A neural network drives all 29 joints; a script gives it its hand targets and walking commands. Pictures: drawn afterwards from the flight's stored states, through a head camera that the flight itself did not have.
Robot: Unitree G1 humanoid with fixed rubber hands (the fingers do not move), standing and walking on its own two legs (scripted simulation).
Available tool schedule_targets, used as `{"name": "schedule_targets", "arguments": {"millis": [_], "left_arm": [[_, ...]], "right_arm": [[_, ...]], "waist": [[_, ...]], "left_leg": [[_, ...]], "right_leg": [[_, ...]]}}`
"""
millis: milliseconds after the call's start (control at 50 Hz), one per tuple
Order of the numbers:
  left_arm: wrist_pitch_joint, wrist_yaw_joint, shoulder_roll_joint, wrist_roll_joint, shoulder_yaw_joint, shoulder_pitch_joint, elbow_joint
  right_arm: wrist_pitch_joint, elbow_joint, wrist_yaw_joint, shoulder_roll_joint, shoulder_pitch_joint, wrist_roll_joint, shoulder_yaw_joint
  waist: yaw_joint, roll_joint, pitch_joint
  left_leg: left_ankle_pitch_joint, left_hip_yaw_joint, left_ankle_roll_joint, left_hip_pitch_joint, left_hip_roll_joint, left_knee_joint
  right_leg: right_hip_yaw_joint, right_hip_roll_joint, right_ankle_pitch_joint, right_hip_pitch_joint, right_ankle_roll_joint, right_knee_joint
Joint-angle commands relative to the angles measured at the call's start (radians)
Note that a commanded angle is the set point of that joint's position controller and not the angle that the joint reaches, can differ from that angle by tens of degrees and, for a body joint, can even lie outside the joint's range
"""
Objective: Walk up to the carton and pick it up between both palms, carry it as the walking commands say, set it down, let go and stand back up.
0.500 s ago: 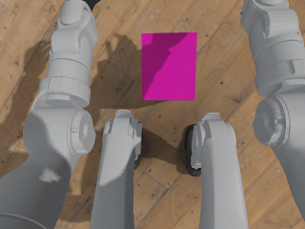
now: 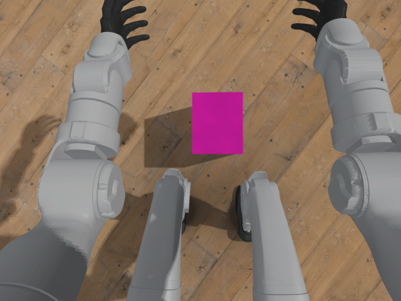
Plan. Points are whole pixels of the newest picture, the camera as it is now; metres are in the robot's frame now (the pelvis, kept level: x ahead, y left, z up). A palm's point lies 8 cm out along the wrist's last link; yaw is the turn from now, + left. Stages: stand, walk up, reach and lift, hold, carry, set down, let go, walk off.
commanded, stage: set down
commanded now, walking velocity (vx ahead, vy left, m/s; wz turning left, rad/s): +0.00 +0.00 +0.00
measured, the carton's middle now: (216, 126) +0.43 +0.00 -0.48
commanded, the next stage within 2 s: let go in 0.24 s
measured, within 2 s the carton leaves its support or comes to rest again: neither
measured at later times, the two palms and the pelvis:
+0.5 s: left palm (107, 42) +0.51 +0.17 -0.03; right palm (333, 30) +0.53 -0.16 -0.04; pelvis +0.04 -0.01 +0.11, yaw +0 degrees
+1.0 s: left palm out of the picture +0.34 +0.22 +0.11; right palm out of the picture +0.35 -0.22 +0.10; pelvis +0.08 -0.01 +0.17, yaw +0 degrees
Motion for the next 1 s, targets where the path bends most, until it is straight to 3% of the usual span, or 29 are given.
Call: {"name": "schedule_targets", "arguments": {"millis": [0, 40, 60, 80, 100, 120, 140, 160, 220, 240, 260, 320, 340, 360, 400, 440, 460, 480, 500, 520, 540, 600, 620, 680, 700, 720, 820, 920, 980], "left_arm": [[-0.136, -0.012, 0.06, 0.201, 0.143, -0.326, -0.059], [-0.126, -0.017, 0.067, 0.179, 0.11, -0.343, -0.108], [-0.112, -0.02, 0.036, 0.156, 0.072, -0.355, -0.028], [-0.097, -0.038, 0.04, 0.156, 0.106, -0.303, 0.04], [-0.105, -0.036, 0.009, 0.214, 0.123, -0.195, 0.07], [-0.112, -0.041, 0.019, 0.178, 0.101, -0.264, -0.005], [-0.115, -0.051, 0.025, 0.185, 0.122, -0.196, 0.04], [-0.14, -0.049, 0.031, 0.207, 0.135, -0.156, 0.008], [-0.185, -0.058, 0.025, 0.227, 0.162, -0.039, -0.005], [-0.198, -0.06, 0.055, 0.2, 0.125, -0.055, -0.131], [-0.221, -0.053, 0.103, 0.223, 0.127, -0.082, -0.192], [-0.225, -0.065, 0.073, 0.175, 0.008, 0.066, -0.31], [-0.232, -0.067, 0.135, 0.175, 0.02, 0.157, -0.496], [-0.218, -0.076, 0.104, 0.126, -0.061, 0.237, -0.611], [-0.165, -0.082, 0.039, 0.115, -0.097, 0.426, -0.615], [-0.13, -0.08, 0.088, 0.125, -0.07, 0.378, -0.731], [-0.1, -0.081, 0.088, 0.184, -0.058, 0.478, -0.568], [-0.103, -0.065, 0.149, 0.18, -0.016, 0.486, -0.719], [-0.087, -0.062, 0.152, 0.132, -0.06, 0.511, -0.828], [-0.092, -0.054, 0.134, 0.138, -0.075, 0.601, -0.901], [-0.1, -0.041, 0.162, 0.131, -0.128, 0.619, -1.025], [-0.112, -0.072, 0.069, 0.102, -0.133, 0.866, -0.977], [-0.12, -0.071, 0.048, 0.112, -0.109, 0.838, -0.894], [-0.137, -0.1, -0.017, 0.159, -0.064, 0.946, -0.526], [-0.17, -0.112, 0.003, 0.15, -0.088, 1.029, -0.644], [-0.171, -0.13, -0.028, 0.148, -0.117, 0.967, -0.484], [-0.247, -0.147, -0.018, 0.166, -0.136, 1.025, -0.334], [-0.292, -0.166, -0.034, 0.206, -0.144, 1.335, -0.333], [-0.318, -0.169, -0.039, 0.204, -0.157, 1.437, -0.48]], "right_arm": [[-0.12, -0.006, 0.034, -0.052, -0.333, -0.066, -0.078], [-0.103, -0.061, 0.026, -0.016, -0.375, -0.067, -0.064], [-0.098, 0.043, 0.031, -0.036, -0.331, -0.122, -0.105], [-0.082, 0.055, 0.027, -0.001, -0.305, -0.146, -0.095], [-0.095, -0.011, 0.027, 0.001, -0.279, -0.136, -0.099], [-0.094, -0.001, 0.027, -0.027, -0.278, -0.165, -0.111], [-0.095, -0.036, 0.027, 0.002, -0.301, -0.159, -0.086], [-0.111, 0.0, 0.029, -0.002, -0.207, -0.2, -0.125], [-0.148, -0.104, 0.026, 0.099, -0.15, -0.172, -0.044], [-0.154, -0.187, 0.014, 0.092, -0.145, -0.196, -0.061], [-0.165, -0.239, 0.004, 0.107, -0.151, -0.156, -0.045], [-0.164, -0.311, -0.032, 0.111, 0.04, -0.188, -0.053], [-0.164, -0.474, -0.059, 0.11, 0.133, -0.173, -0.044], [-0.149, -0.538, -0.064, 0.134, 0.241, -0.15, -0.017], [-0.105, -0.547, -0.059, 0.084, 0.478, -0.157, 0.006], [-0.081, -0.738, -0.077, 0.057, 0.404, -0.109, 0.02], [-0.067, -0.625, -0.065, 0.054, 0.409, -0.08, 0.048], [-0.084, -0.874, -0.062, 0.044, 0.331, -0.07, 0.079], [-0.068, -0.894, -0.064, 0.002, 0.409, -0.101, 0.081], [-0.064, -0.887, -0.071, 0.053, 0.563, -0.107, 0.094], [-0.082, -1.12, -0.074, 0.019, 0.507, -0.08, 0.112], [-0.092, -1.072, -0.051, 0.083, 0.744, -0.017, 0.18], [-0.093, -0.899, -0.039, 0.064, 0.777, -0.028, 0.134], [-0.127, -0.594, 0.024, 0.123, 0.853, -0.034, 0.132], [-0.143, -0.643, 0.024, 0.11, 1.003, -0.058, 0.124], [-0.149, -0.455, 0.039, 0.156, 0.952, -0.045, 0.14], [-0.22, -0.207, 0.085, 0.104, 1.124, -0.101, 0.135], [-0.28, -0.334, 0.11, 0.115, 1.29, -0.13, 0.179], [-0.315, -0.485, 0.125, 0.041, 1.439, -0.168, 0.14]], "waist": [[0.051, 0.023, -1.068], [0.062, 0.026, -1.173], [-0.023, 0.029, -1.078], [-0.001, -0.041, -1.046], [0.033, 0.021, -1.093], [-0.011, 0.008, -1.149], [0.029, -0.055, -1.101], [-0.001, -0.027, -1.108], [0.075, -0.135, -1.229], [0.041, -0.155, -1.471], [0.078, -0.121, -1.527], [-0.001, -0.116, -1.795], [0.029, -0.115, -1.949], [-0.01, -0.079, -2.009], [-0.042, 0.022, -2.023], [0.029, 0.12, -2.043], [0.034, 0.072, -1.791], [0.099, 0.016, -1.902], [0.046, 0.002, -1.969], [0.039, 0.007, -1.988], [0.077, 0.002, -2.135], [0.041, -0.088, -1.84], [0.039, -0.087, -1.613], [0.061, -0.046, -1.092], [0.028, -0.035, -1.161], [0.032, 0.004, -0.879], [-0.031, 0.015, -0.538], [-0.013, -0.032, -0.568], [-0.013, 0.063, -0.663]], "left_leg": [[0.146, 0.132, 0.006, 0.373, -0.072, -0.318], [0.163, 0.136, 0.001, 0.421, -0.065, -0.382], [0.107, 0.115, -0.003, 0.434, -0.057, -0.406], [0.091, 0.111, 0.005, 0.401, -0.059, -0.419], [0.184, 0.136, -0.001, 0.459, -0.071, -0.445], [0.179, 0.12, -0.005, 0.452, -0.071, -0.442], [0.249, 0.11, 0.008, 0.416, -0.069, -0.469], [0.318, 0.117, -0.001, 0.445, -0.072, -0.469], [0.512, 0.122, 0.017, 0.429, -0.08, -0.445], [0.533, 0.128, 0.032, 0.544, -0.083, -0.432], [0.618, 0.137, 0.035, 0.574, -0.089, -0.434], [0.744, 0.149, 0.035, 0.629, -0.101, -0.414], [0.809, 0.123, 0.049, 0.679, -0.1, -0.41], [0.917, 0.109, 0.043, 0.805, -0.098, -0.437], [0.963, 0.06, 0.038, 1.06, -0.074, -0.471], [0.965, 0.012, 0.045, 1.331, -0.049, -0.46], [0.735, 0.063, 0.039, 1.109, -0.064, -0.511], [0.664, 0.085, 0.053, 1.052, -0.074, -0.516], [0.612, 0.083, 0.043, 1.118, -0.077, -0.516], [0.642, 0.098, 0.037, 1.196, -0.078, -0.527], [0.802, 0.088, 0.025, 1.22, -0.093, -0.505], [0.836, 0.074, 0.046, 1.195, -0.089, -0.553], [0.867, 0.068, 0.042, 1.075, -0.084, -0.586], [0.728, 0.04, 0.058, 1.037, -0.066, -0.678], [0.707, 0.048, 0.048, 1.11, -0.061, -0.685], [0.651, 0.044, 0.044, 1.026, -0.055, -0.719], [0.578, 0.078, 0.022, 0.943, -0.034, -0.847], [0.499, 0.091, 0.027, 1.2, -0.04, -0.961], [0.56, 0.084, 0.014, 1.405, -0.041, -0.996]], "right_leg": [[-0.059, 0.05, 0.171, 0.47, 0.037, -0.34], [-0.049, 0.04, 0.207, 0.582, 0.043, -0.399], [-0.07, 0.045, 0.141, 0.492, 0.042, -0.427], [-0.054, 0.034, 0.122, 0.564, 0.048, -0.472], [-0.048, 0.025, 0.223, 0.613, 0.057, -0.493], [-0.037, 0.03, 0.243, 0.658, 0.053, -0.495], [-0.031, 0.03, 0.317, 0.708, 0.058, -0.501], [-0.036, 0.035, 0.395, 0.676, 0.057, -0.504], [0.002, 0.025, 0.636, 0.842, 0.057, -0.511], [0.003, 0.031, 0.712, 1.001, 0.05, -0.484], [0.023, 0.022, 0.838, 1.014, 0.048, -0.474], [0.025, 0.019, 1.197, 1.242, 0.063, -0.416], [0.043, 0.021, 1.28, 1.358, 0.054, -0.396], [0.029, 0.022, 1.369, 1.397, 0.063, -0.403], [-0.019, 0.048, 1.187, 1.276, 0.076, -0.462], [-0.017, 0.05, 0.968, 1.137, 0.07, -0.509], [0.01, 0.035, 0.903, 1.257, 0.058, -0.575], [0.019, 0.028, 0.921, 1.406, 0.056, -0.536], [0.0, 0.028, 0.83, 1.456, 0.051, -0.521], [-0.011, 0.031, 0.828, 1.488, 0.056, -0.547], [-0.007, 0.043, 1.036, 1.6, 0.063, -0.487], [0.023, 0.03, 1.102, 1.59, 0.054, -0.563], [0.032, 0.021, 1.181, 1.551, 0.045, -0.586], [0.02, -0.001, 0.933, 1.245, 0.054, -0.719], [0.01, 0.005, 0.889, 1.333, 0.048, -0.74], [-0.006, -0.001, 0.748, 1.147, 0.056, -0.776], [-0.004, -0.037, 0.749, 1.13, 0.044, -0.909], [-0.025, -0.045, 0.663, 1.285, 0.048, -1.021], [-0.027, -0.026, 0.64, 1.356, 0.03, -1.066]]}}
